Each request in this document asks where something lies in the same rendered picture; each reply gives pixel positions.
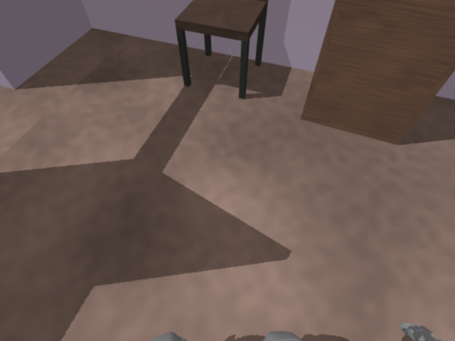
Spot right robot hand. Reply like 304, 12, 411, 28
400, 322, 441, 341

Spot chair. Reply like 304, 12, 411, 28
175, 0, 268, 99

